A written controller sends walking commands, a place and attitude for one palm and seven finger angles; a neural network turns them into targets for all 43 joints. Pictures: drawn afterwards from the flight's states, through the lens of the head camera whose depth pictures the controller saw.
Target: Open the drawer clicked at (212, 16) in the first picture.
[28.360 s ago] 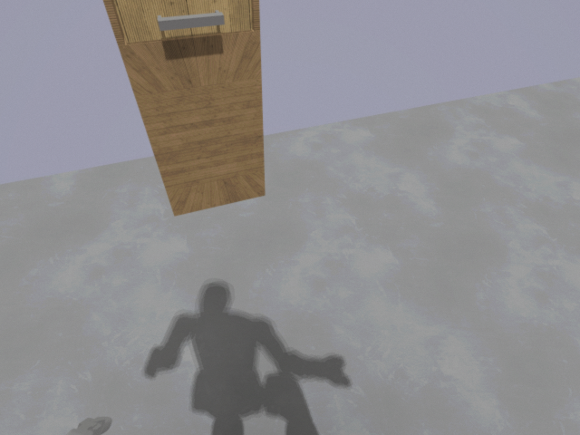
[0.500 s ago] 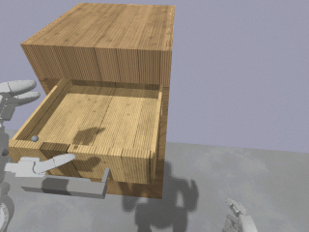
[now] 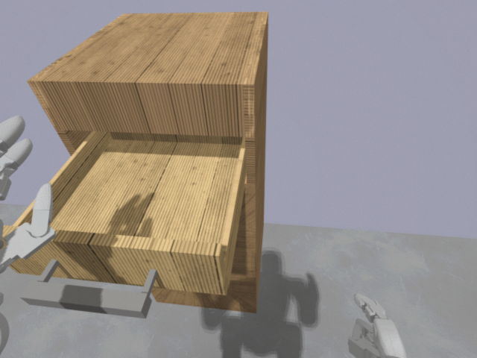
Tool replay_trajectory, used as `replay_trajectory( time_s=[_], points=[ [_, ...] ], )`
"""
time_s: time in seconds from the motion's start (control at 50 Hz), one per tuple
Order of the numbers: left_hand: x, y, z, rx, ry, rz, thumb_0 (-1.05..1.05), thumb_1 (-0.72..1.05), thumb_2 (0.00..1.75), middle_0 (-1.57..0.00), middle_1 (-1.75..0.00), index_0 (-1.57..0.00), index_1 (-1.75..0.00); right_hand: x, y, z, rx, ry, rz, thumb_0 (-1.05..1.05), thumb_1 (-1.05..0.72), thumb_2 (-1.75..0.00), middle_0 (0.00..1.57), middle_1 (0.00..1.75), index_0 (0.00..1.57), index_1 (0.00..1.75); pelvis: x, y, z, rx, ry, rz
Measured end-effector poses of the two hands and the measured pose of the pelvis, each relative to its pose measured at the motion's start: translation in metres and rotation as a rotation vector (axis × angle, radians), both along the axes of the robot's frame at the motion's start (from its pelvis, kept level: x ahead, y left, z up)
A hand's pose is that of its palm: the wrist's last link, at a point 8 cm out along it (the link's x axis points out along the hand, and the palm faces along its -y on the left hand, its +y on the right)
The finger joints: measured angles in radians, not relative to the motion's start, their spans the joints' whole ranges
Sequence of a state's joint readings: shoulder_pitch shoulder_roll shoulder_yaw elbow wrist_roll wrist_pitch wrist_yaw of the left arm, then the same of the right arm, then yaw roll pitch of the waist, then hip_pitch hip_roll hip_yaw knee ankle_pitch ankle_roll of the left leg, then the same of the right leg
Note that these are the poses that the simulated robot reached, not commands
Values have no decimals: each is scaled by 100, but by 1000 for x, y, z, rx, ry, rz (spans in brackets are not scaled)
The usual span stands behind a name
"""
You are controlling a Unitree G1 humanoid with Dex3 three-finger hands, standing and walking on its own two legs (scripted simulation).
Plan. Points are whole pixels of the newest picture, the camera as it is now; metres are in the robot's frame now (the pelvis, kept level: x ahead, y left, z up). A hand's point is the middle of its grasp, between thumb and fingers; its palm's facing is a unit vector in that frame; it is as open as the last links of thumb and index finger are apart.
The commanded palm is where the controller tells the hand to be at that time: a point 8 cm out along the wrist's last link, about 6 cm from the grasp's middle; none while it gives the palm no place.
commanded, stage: draw the hand back to the body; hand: left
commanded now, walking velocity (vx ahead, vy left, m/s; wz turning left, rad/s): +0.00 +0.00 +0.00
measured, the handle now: (94, 284) +0.20 +0.25 +0.07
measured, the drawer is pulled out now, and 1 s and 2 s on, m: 0.27 0.27 0.27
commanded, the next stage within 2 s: step back with the hand held close in 0.14 s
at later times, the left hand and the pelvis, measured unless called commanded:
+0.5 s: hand (46, 233) +0.18 +0.22 +0.23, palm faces +0.40 -0.77 -0.49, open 7.4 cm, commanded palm +0.11 +0.27 +0.26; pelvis -0.03 +0.00 -0.01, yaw -1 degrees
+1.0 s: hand out of the picture +0.08 +0.27 +0.25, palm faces +0.46 -0.78 -0.43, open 7.4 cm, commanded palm +0.02 +0.32 +0.26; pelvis -0.11 +0.04 -0.02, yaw +0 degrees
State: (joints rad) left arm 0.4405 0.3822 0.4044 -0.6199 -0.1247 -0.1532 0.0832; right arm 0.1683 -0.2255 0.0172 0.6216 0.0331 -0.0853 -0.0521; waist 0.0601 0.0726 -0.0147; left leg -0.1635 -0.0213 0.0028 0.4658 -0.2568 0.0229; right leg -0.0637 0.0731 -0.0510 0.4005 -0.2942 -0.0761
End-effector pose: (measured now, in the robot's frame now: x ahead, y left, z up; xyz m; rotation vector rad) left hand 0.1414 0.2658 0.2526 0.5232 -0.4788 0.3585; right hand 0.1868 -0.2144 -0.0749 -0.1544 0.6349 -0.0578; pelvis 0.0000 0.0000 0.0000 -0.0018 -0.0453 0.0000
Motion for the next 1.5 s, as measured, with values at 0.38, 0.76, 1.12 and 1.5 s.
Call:
replay_trajectory(
  time_s=[0.38,0.76,1.12,1.5],
  points=[
    [-3,-5,11,123,-35,7,1,88,89,-22,-30,-21,-30,-26,-28,-5,-13,61,-43,1,-91,-90,20,30,21,30,-13,-14,-2,-12,26,0],
    [-53,31,7,214,-92,-82,1,89,90,-22,-30,-21,-30,-111,-4,4,-96,76,-133,1,-91,-90,20,30,20,30,-70,27,-11,-19,52,-28],
    [-125,57,3,145,-260,-66,1,89,90,-22,-30,-21,-30,-180,26,-11,-138,112,-66,1,-90,-90,20,30,21,30,-133,51,-25,-52,24,17],
    [-197,26,20,205,-238,-201,1,89,90,-22,-30,-21,-30,-254,32,-11,-40,81,-82,1,-90,-90,20,30,21,30,-222,41,-15,-59,59,-48]
  ],
)
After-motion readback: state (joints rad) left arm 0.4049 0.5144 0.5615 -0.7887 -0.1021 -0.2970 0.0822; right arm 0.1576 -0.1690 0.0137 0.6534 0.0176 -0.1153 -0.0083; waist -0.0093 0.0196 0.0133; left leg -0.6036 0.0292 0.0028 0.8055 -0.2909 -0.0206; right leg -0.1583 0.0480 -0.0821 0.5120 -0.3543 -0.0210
